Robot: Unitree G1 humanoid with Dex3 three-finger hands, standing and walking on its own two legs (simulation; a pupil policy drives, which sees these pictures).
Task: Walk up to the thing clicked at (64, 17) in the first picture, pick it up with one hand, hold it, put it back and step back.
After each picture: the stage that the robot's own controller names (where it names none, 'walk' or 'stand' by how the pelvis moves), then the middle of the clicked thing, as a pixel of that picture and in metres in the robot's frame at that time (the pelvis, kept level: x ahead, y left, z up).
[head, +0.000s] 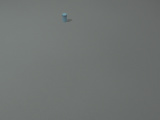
stand; (64, 17) +2.01 +0.20 -0.72
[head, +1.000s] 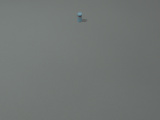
walk; (79, 17) +1.86 +0.11 -0.70
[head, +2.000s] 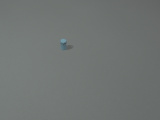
walk; (63, 44) +1.29 +0.19 -0.70
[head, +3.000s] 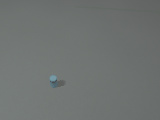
walk; (53, 81) +0.84 +0.21 -0.71
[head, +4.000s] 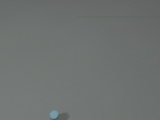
walk; (54, 117) +0.51 +0.20 -0.71
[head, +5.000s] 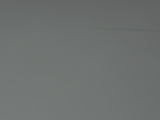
stand; out of the picture +0.34 +0.15 -0.71
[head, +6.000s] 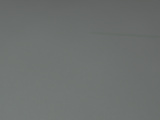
stand; out of the picture +0.32 +0.15 -0.72
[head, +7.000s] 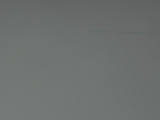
stand; out of the picture +0.33 +0.17 -0.73
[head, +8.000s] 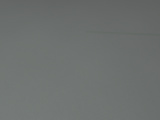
stand; out of the picture +0.32 +0.18 -0.73
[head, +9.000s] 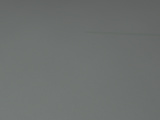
stand; out of the picture +0.32 +0.18 -0.73
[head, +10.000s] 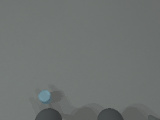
go down; (45, 97) +0.37 +0.17 -0.50
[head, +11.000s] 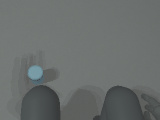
go down; (36, 75) +0.41 +0.20 -0.33
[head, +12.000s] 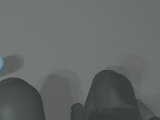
close in; out of the picture +0.39 +0.23 -0.24
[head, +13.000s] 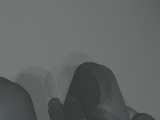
close; out of the picture +0.39 +0.25 -0.22
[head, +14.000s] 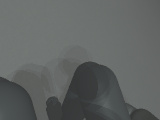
lift; out of the picture +0.38 +0.25 -0.22
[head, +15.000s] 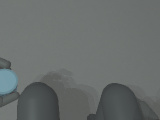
lift; (5, 85) +0.30 +0.26 -0.08
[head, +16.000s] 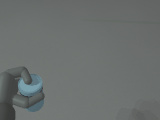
hold; (32, 93) +0.32 +0.16 +0.04
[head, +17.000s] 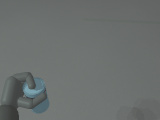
hold; (37, 96) +0.32 +0.16 +0.00
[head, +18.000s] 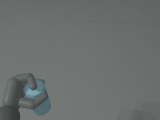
crouch; (38, 98) +0.32 +0.16 +0.00
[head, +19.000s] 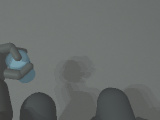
crouch; (22, 67) +0.41 +0.19 -0.11
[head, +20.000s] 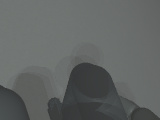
lower; out of the picture +0.39 +0.26 -0.23
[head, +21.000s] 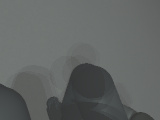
lower; out of the picture +0.39 +0.26 -0.23
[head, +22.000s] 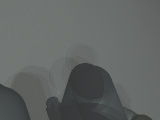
lower; out of the picture +0.39 +0.26 -0.23
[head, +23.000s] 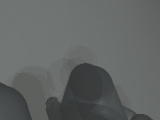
lower; out of the picture +0.39 +0.26 -0.23
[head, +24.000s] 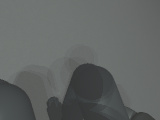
draw back; out of the picture +0.38 +0.25 -0.23
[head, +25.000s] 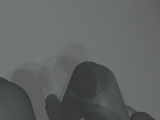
withdraw; out of the picture +0.36 +0.25 -0.22
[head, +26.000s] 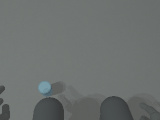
walk; (45, 89) +0.39 +0.18 -0.44
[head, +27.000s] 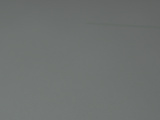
stand; out of the picture +0.32 +0.15 -0.66
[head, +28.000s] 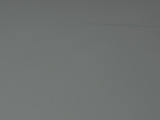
stand; out of the picture +0.33 +0.16 -0.67
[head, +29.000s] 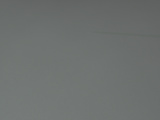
stand; out of the picture +0.34 +0.14 -0.72
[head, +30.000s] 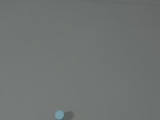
walk; (59, 116) +0.40 +0.12 -0.71
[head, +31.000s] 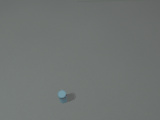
walk; (62, 96) +0.61 +0.18 -0.70
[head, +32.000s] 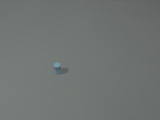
stand; (57, 68) +0.96 +0.20 -0.70
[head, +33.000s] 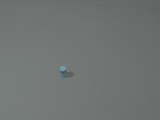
stand; (63, 72) +0.96 +0.16 -0.71
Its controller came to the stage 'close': yes
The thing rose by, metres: 0.71
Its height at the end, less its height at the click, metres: +0.00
